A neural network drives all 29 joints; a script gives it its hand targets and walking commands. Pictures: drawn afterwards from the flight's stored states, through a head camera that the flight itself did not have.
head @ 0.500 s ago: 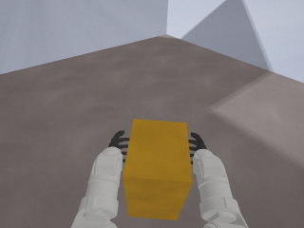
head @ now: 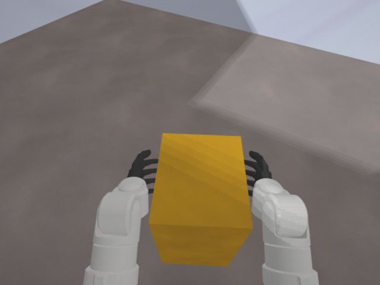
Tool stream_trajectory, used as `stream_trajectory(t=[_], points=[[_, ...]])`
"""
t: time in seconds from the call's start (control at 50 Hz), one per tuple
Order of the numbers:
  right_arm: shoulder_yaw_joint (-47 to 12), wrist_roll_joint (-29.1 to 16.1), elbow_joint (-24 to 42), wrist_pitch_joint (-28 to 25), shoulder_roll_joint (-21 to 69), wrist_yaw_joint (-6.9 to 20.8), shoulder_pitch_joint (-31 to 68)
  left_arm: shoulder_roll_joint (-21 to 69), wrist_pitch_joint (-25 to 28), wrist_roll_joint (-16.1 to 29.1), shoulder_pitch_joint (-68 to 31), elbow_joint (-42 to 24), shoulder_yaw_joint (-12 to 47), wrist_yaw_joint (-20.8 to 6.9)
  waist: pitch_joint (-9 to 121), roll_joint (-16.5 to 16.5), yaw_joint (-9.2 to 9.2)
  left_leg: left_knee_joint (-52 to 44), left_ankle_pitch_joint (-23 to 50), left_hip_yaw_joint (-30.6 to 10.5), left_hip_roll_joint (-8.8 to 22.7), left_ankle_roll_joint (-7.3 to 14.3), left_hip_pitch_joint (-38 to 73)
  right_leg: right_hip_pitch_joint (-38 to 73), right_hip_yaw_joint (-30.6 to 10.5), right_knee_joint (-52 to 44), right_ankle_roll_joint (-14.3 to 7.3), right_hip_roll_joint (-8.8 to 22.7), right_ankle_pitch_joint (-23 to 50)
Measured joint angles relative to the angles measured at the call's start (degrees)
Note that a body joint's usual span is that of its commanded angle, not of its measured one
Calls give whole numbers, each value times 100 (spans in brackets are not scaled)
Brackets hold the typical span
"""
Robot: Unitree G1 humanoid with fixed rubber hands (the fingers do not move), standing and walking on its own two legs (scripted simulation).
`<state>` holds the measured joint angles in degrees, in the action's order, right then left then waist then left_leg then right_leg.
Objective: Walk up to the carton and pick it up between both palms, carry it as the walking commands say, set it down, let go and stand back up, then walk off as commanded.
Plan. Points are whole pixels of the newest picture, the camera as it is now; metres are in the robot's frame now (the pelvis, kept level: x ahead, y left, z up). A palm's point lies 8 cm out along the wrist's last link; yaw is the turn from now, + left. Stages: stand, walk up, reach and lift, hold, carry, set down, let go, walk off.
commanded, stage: carry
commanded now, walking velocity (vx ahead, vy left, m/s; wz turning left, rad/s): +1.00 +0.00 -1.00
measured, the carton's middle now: (197, 205) +0.28 +0.00 +0.01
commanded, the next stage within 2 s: none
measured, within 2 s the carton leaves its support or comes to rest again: neither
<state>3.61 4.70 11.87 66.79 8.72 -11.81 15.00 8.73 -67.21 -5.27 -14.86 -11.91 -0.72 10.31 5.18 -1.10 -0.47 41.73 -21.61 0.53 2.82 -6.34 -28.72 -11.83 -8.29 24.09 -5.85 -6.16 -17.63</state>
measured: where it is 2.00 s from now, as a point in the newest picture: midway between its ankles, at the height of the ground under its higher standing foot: (368, 169)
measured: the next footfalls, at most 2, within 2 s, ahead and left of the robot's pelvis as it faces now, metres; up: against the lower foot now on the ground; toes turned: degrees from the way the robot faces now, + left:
left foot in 0.08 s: +0.14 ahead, +0.15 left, +0.00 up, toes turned -4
right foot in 0.42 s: +0.42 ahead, -0.19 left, +0.00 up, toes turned -34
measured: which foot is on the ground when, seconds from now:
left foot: up 0.00-0.06, down 0.08-0.42, up 0.44-0.78, down 0.80-1.00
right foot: down 0.00-0.08, up 0.10-0.40, down 0.42-0.82, up 0.84-1.00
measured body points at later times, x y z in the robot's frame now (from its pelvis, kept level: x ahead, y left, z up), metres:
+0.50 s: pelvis +0.34 -0.12 -0.04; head +0.37 -0.10 +0.41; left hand +0.67 -0.15 +0.04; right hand +0.56 -0.37 +0.04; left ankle +0.22 +0.12 -0.62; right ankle +0.39 -0.17 -0.74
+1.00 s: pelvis +0.72 -0.36 +0.00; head +0.74 -0.37 +0.45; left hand +0.96 -0.59 +0.07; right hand +0.73 -0.69 +0.07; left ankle +0.80 -0.21 -0.74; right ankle +0.64 -0.39 -0.68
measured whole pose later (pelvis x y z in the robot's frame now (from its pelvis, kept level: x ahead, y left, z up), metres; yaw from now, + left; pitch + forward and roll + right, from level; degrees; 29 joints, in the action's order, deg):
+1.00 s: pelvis +0.72 -0.36 +0.00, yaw -66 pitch +5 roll -1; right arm 3.5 6.2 10.1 68.6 9.6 -11.3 18.1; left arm 9.5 -69.9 -5.5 -17.8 -12.3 -4.7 10.0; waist 3.5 -0.7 2.2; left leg 23.2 -19.4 17.3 9.8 -5.4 -6.3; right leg -32.1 6.9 57.2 -3.6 0.8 -19.4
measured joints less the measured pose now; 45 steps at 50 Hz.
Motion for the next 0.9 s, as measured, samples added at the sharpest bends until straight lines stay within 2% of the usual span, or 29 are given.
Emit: stream_trajectory(t=[0.06, 0.08, 0.1, 0.14, 0.16, 0.2, 0.28, 0.34, 0.38, 0.4, 0.42, 0.44, 0.46, 0.5, 0.52, 0.56, 0.64, 0.7, 0.76, 0.78, 0.8, 0.82, 0.86, 0.9], points=[[23, 7, 138, 177, 26, 11, 103, 23, -231, -55, -90, -202, -38, -9, 79, -104, -9, -1128, 429, 124, -105, 17, 322, 160, -387, 285, 24, -37, -413], [9, 24, 110, 209, 51, 15, 188, 28, -295, -80, -125, -269, -114, -26, 113, -150, -27, -1442, 809, 209, -118, 128, 517, 60, -403, 726, 26, -54, -654], [-47, 55, 7, 187, 74, 20, 256, 24, -321, -94, -127, -305, -215, -50, 155, -234, -32, -1366, 1025, 371, -116, 276, 584, -212, -211, 1475, 52, -6, -803], [-152, 104, -164, 212, 84, 17, 289, 13, -379, -71, -72, -288, -328, -64, 241, -214, -34, -1168, 679, 670, 32, 433, 795, -885, 416, 3084, 88, 112, -723], [-179, 116, -193, 261, 76, 17, 265, 9, -425, -41, -56, -255, -342, -53, 278, -171, -34, -1212, 463, 779, 120, 438, 991, -1176, 693, 3655, 130, 201, -568], [-192, 131, -198, 338, 55, 17, 193, 12, -485, 13, -72, -154, -345, -25, 323, -112, -3, -1485, 270, 998, 285, 327, 1469, -1610, 1104, 4051, 260, 431, -331], [-65, 116, -65, 353, 46, 39, 166, 49, -493, 26, -211, -100, -295, 20, 189, 45, 163, -2152, 28, 1426, 612, 121, 2515, -2187, 1588, 3096, 388, 720, -66], [101, 84, 123, 322, 60, 54, 216, 99, -464, -45, -379, -148, -216, 50, -58, 115, 265, -2332, -266, 1705, 855, -78, 3243, -2284, 1850, 1803, 302, 648, 476], [189, 55, 152, 300, 69, 84, 241, 118, -449, -101, -431, -161, -174, 56, -220, 88, 218, -1866, -481, 1854, 1046, -210, 3570, -2102, 2122, 1220, 187, 450, 623], [216, 61, 126, 300, 68, 115, 235, 122, -453, -121, -443, -134, -154, 66, -285, 33, 164, -1278, -511, 1866, 1153, -252, 3601, -1885, 2250, 984, 88, 331, 710], [265, 80, 140, 328, 63, 154, 238, 137, -484, -132, -493, -102, -132, 82, -316, -50, 122, -333, -79, 1711, 1241, -154, 3423, -1633, 2290, 784, -72, 241, 841], [341, 110, 112, 318, 69, 197, 287, 155, -463, -157, -550, -39, -118, 90, -339, -29, 35, 793, -48, 1349, 1278, -28, 3039, -1640, 2244, 1036, -324, 158, 907], [400, 147, -7, 265, 93, 235, 333, 163, -416, -195, -575, 60, -134, 82, -347, -1, -47, 1869, -120, 826, 1121, 54, 2525, -1696, 2169, 1347, -451, 81, 690], [408, 175, -259, 238, 92, 254, 325, 155, -398, -196, -538, 270, -172, 78, -383, 45, -140, 3220, -32, 55, 733, 162, 1526, -1497, 1980, 1377, -479, -110, 288], [370, 169, -311, 258, 76, 241, 284, 139, -407, -162, -484, 318, -166, 85, -410, 56, -183, 3394, 61, -133, 628, 163, 1099, -1308, 1873, 1208, -422, -201, 231], [302, 166, -353, 271, 58, 219, 231, 104, -386, -96, -376, 339, -141, 98, -465, 67, -253, 3044, 145, -293, 579, 90, 380, -893, 1635, 812, -396, -358, 198], [225, 170, -200, 209, 57, 209, 206, 64, -282, 7, -251, 134, -88, 142, -512, 19, -279, 1369, -76, -241, 611, -18, -537, -134, 1027, 266, -383, -435, -28], [139, 154, 50, 169, 52, 184, 177, 59, -247, 17, -233, -113, -81, 121, -504, -47, -215, 302, 572, -88, 553, -48, -804, 443, 519, 47, -282, -324, -349], [40, 160, 206, 175, 55, 144, 193, 67, -276, -18, -256, -300, -139, 62, -405, -128, -136, -643, 1066, 179, 353, -16, -613, 869, 101, 204, -215, -110, -801], [1, 161, 202, 178, 66, 132, 233, 65, -295, -38, -248, -369, -185, 37, -368, -110, -132, -980, 1163, 288, 295, 15, -375, 843, 53, 628, -201, -64, -943], [-61, 170, 156, 182, 91, 113, 313, 52, -316, -52, -218, -468, -262, 9, -315, -45, -157, -1254, 1307, 333, 285, 93, -86, 618, 96, 1415, -151, -40, -818], [-139, 195, 67, 140, 115, 102, 393, 41, -307, -53, -215, -530, -382, -25, -288, -90, -135, -1123, 1681, 484, 281, 191, 35, 267, 200, 2408, -74, 68, -459], [-225, 256, -145, 113, 129, 67, 439, 54, -259, -45, -226, -379, -561, -100, -213, -173, -65, -790, 1027, 842, 314, 343, 322, -491, 398, 4132, 5, 213, -424], [-188, 272, -304, 173, 118, 62, 402, 54, -274, -18, -229, -132, -571, -97, -130, -139, 13, -937, 597, 1144, 418, 318, 818, -1098, 726, 4857, 121, 371, -384]])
